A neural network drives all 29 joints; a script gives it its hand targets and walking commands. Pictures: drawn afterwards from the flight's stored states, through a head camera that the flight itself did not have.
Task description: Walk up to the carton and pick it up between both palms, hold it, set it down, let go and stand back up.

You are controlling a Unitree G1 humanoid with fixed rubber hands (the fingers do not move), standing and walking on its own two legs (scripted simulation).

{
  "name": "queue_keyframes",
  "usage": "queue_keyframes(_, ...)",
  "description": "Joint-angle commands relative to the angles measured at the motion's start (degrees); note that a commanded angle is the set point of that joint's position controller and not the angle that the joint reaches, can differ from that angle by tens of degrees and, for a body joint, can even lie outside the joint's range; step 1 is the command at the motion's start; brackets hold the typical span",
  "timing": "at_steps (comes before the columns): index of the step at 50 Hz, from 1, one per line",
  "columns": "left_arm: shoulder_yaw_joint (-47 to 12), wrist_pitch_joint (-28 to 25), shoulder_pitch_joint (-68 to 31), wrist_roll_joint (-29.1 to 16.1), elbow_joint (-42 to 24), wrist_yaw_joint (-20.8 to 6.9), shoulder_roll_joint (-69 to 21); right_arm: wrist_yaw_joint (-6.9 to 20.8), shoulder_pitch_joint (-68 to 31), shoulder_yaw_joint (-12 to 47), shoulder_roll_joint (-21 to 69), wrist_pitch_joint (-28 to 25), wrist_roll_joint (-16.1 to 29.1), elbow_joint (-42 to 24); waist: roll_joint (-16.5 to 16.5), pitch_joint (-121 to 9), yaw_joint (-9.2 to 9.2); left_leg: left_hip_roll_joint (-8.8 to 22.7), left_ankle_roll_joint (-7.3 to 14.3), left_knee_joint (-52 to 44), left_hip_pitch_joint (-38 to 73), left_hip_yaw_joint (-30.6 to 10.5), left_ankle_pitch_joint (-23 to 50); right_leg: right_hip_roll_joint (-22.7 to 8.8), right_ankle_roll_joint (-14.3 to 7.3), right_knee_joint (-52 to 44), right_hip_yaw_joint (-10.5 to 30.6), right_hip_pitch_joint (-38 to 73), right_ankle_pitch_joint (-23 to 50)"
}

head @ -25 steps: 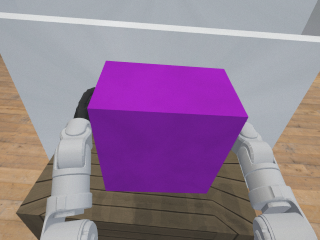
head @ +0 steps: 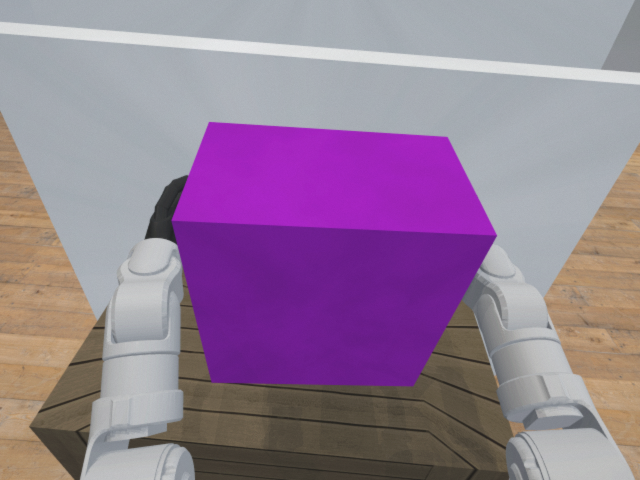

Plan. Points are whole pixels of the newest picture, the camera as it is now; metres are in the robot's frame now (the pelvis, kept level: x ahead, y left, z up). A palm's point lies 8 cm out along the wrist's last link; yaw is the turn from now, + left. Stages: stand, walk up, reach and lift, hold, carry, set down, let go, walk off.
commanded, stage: hold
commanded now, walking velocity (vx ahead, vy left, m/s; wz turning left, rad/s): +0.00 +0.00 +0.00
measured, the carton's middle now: (321, 267) +0.36 +0.00 +0.14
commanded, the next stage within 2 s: set down in 0.10 s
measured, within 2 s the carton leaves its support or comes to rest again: neither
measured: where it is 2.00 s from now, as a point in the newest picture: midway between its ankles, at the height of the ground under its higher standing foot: outside the picture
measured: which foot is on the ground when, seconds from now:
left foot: down 0.00-1.00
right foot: down 0.00-1.00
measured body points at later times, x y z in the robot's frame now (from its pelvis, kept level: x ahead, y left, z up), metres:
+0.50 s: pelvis +0.00 +0.00 +0.00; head -0.04 +0.02 +0.45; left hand +0.37 +0.18 +0.17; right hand +0.37 -0.19 +0.15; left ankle +0.02 +0.13 -0.75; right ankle +0.00 -0.11 -0.75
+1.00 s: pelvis +0.02 +0.00 +0.00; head +0.00 +0.02 +0.45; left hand +0.38 +0.18 +0.12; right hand +0.37 -0.20 +0.12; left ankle +0.02 +0.13 -0.75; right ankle +0.00 -0.11 -0.75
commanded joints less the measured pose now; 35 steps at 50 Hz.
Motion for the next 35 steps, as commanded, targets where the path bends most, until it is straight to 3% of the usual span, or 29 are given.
queue_keyframes(1, -26.22, -2.91, -35.54, -8.16, -8.14, -7.13, -29.39, 7.49, -42.84, 20.36, 31.79, -3.36, 5.27, -18.6, 4.17, -19.22, -0.66, -3.02, -0.43, -0.55, 7.75, 2.51, 13.18, 1.79, 2.0, -1.41, -1.58, 1.79, 10.55)
queue_keyframes(6, -27.94, -2.62, -33.19, -8.92, -8.48, -7.22, -30.53, 7.36, -41.85, 22.29, 33.6, -3.55, 5.69, -21.6, 2.54, -21.4, -0.96, -3.34, -0.66, 0.59, 10.39, 2.25, 16.57, 2.81, 2.16, -1.5, -1.68, 3.6, 13.94)
queue_keyframes(10, -26.97, -3.82, -34.99, -7.98, -7.62, -7.7, -30.2, 7.47, -41.96, 20.97, 33.8, -4.02, 4.27, -20.67, 3.4, -18.41, -0.52, -3.67, -0.47, -0.65, 7.35, 2.58, 12.45, 2.25, 2.12, -1.7, -1.56, 1.88, 10.14)
queue_keyframes(15, -25.68, -8.2, -33.23, -6.0, -5.05, -8.33, -30.31, 8.44, -41.91, 19.35, 32.98, -10.25, 0.44, -20.96, 4.02, -19.19, 0.4, -3.39, -0.85, -0.94, 8.78, 3.36, 12.65, 2.24, 1.77, -1.45, -2.92, 2.45, 9.89)
queue_keyframes(22, -20.79, -13.58, -26.87, -1.24, 1.34, -9.55, -27.94, 9.87, -34.75, 14.12, 29.84, -19.64, -7.26, -13.56, 2.7, -10.67, 1.41, -2.74, 0.01, -3.95, 6.27, 5.54, 6.26, 1.27, 1.73, -2.75, -4.44, 2.04, 2.72)
queue_keyframes(28, -26.14, -17.74, -26.7, -4.09, 0.26, -7.6, -29.42, 9.34, -35.57, 16.98, 30.45, -25.25, -8.14, -17.91, 1.89, -18.34, 1.14, -3.09, -0.32, -1.34, 7.85, 5.58, 12.61, 1.35, 2.21, -1.35, -4.7, 4.21, 10.93)
queue_keyframes(35, -30.16, -20.35, -24.96, -6.16, -2.0, -5.61, -30.27, 8.4, -32.15, 22.07, 31.4, -25.23, -5.85, -19.52, 1.38, -20.87, 1.35, -3.36, -0.66, -0.05, 7.24, 4.06, 16.94, 1.25, 2.76, 0.09, -3.4, 6.47, 19.12)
